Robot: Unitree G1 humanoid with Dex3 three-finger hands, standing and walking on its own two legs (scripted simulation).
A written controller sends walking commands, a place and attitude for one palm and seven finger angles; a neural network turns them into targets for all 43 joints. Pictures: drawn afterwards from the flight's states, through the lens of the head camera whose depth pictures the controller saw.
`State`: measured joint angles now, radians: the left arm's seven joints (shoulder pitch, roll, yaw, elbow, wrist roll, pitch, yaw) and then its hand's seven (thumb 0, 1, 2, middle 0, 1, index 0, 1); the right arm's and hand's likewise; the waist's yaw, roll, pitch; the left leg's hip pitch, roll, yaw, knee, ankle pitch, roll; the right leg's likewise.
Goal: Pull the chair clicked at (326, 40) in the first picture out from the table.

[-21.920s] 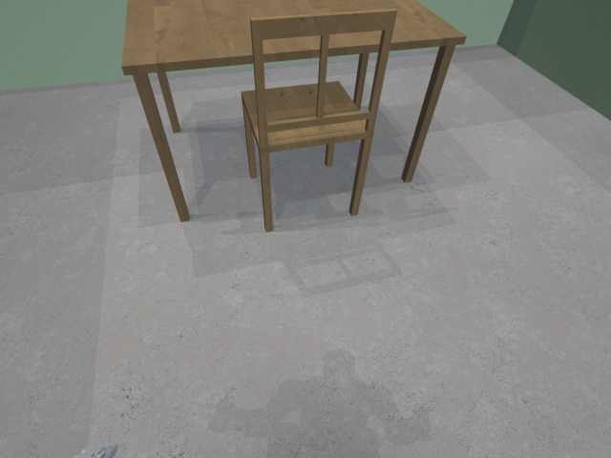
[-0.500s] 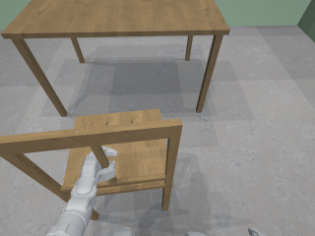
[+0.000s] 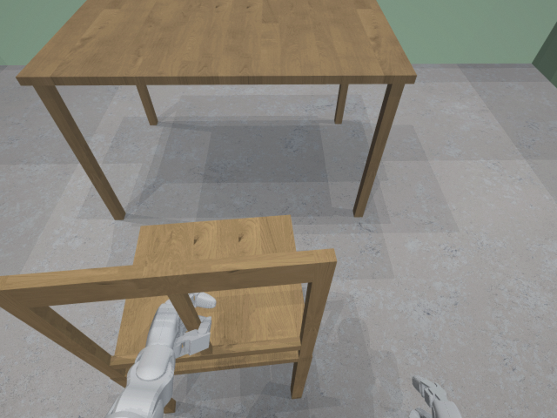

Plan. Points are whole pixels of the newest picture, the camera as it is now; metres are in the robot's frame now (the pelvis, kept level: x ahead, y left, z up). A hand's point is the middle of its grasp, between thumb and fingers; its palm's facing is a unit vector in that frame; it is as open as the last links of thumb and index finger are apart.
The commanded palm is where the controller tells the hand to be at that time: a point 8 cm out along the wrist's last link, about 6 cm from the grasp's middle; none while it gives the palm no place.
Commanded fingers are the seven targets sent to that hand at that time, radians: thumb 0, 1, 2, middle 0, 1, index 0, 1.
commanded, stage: stop walking, hand still on the chair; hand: left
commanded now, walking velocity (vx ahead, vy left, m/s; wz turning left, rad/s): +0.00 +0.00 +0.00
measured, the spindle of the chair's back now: (193, 325) +0.27 +0.16 -0.09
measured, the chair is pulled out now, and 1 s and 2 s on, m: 0.61 0.61 0.61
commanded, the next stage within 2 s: open the thumb and straighten the fingers in 0.22 s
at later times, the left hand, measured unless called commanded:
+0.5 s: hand (198, 330) +0.26 +0.15 -0.08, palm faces +0.04 -0.99 -0.13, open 6.3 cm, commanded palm +0.24 +0.20 -0.05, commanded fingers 0.00 -0.31 0.32 -0.50 -1.45 -0.50 -1.45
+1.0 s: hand (193, 327) +0.27 +0.16 -0.09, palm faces +0.05 -0.99 -0.15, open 16.6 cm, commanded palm +0.25 +0.21 -0.06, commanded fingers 0.00 -0.55 0.20 0.00 0.00 0.00 0.00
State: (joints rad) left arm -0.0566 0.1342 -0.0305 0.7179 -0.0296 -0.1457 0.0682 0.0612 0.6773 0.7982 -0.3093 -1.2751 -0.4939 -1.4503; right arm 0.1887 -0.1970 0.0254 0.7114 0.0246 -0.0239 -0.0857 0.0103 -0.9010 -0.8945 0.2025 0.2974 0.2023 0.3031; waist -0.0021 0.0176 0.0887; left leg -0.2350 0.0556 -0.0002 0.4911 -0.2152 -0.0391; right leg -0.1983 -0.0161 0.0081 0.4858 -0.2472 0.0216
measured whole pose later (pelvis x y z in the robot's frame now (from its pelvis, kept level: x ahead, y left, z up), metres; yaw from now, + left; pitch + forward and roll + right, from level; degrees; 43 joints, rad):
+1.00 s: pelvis +0.04 +0.01 -0.04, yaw +2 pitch +11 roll -1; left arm 0.26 0.18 -0.02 0.14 -0.07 0.12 0.04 -0.01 -0.52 0.21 -0.11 -0.35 -0.12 -0.35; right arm 0.22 -0.24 0.01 0.54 0.03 -0.08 -0.07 0.01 -0.90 -0.89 0.20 0.30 0.20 0.30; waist -0.05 0.03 -0.11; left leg -0.63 0.03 -0.04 0.89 -0.45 -0.03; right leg -0.57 -0.05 -0.02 0.88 -0.49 0.03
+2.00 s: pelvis +0.03 +0.01 -0.07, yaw +4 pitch +13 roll -2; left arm 0.75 0.20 -0.08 -0.26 -0.05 0.14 0.03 -0.01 -0.53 0.20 0.00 -0.01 0.00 0.00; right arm 0.23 -0.20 -0.01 0.45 0.05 -0.06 -0.11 0.01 -0.90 -0.89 0.20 0.30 0.20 0.30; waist -0.03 0.05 -0.18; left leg -0.78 0.03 -0.09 1.07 -0.51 -0.04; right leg -0.69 -0.04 -0.06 1.03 -0.56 0.03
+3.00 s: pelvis +0.04 +0.00 -0.02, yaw +4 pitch -1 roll -1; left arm 0.69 0.42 0.10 -0.38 -0.07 0.18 0.12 0.00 0.17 0.54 -0.10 -0.15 -0.33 -0.22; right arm 0.20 -0.22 0.05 0.61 0.04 -0.19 -0.14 0.01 -0.90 -0.90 0.20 0.30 0.20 0.30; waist 0.06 0.07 0.01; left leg -0.29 0.04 -0.07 0.68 -0.37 -0.05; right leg -0.20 -0.03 -0.06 0.63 -0.40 0.01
